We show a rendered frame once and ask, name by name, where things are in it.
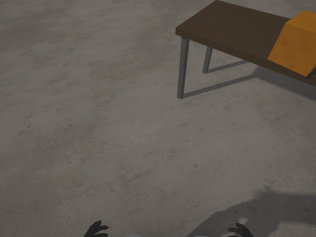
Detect table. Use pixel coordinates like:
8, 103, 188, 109
175, 0, 316, 99

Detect carton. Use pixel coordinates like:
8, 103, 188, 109
268, 10, 316, 77

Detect left robot hand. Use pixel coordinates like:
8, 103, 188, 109
84, 220, 109, 237

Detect right robot hand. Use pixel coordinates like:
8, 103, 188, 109
227, 222, 254, 237

